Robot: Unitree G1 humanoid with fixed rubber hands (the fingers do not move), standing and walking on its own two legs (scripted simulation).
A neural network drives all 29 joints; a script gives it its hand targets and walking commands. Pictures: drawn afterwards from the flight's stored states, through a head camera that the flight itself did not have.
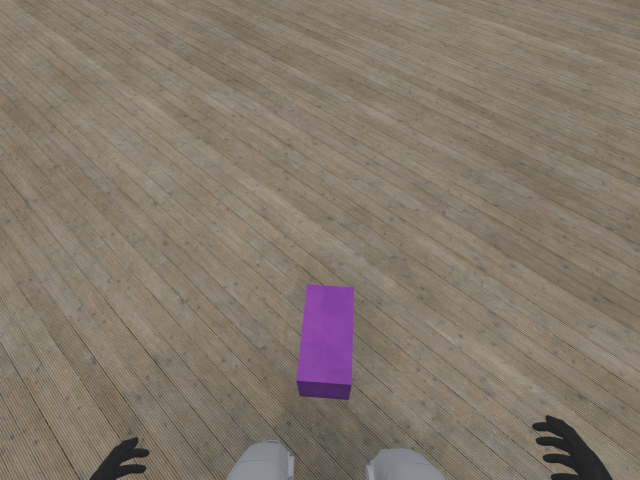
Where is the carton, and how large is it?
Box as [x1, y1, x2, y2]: [296, 285, 353, 399]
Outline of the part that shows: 307,285 296,380 299,394 305,396 348,399 351,385 353,287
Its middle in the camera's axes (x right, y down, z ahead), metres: +0.03 +0.32 +1.16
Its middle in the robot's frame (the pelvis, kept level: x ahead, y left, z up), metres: +0.52 +0.01 -0.66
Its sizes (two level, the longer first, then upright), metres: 0.290 0.146 0.160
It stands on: the floor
